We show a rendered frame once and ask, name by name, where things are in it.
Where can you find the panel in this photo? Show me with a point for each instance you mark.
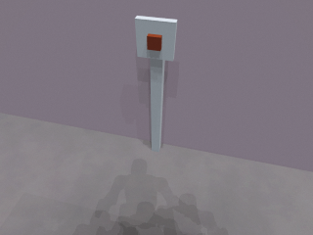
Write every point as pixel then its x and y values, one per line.
pixel 167 28

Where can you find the button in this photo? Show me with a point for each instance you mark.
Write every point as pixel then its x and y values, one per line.
pixel 154 42

